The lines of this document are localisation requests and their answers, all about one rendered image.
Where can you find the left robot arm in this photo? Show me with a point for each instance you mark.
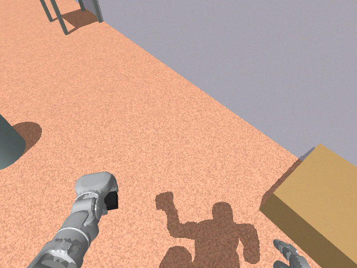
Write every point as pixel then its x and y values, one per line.
pixel 71 242

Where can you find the right robot hand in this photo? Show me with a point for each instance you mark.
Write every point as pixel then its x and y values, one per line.
pixel 290 254

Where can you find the left robot hand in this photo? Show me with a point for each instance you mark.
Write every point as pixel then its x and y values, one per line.
pixel 102 182

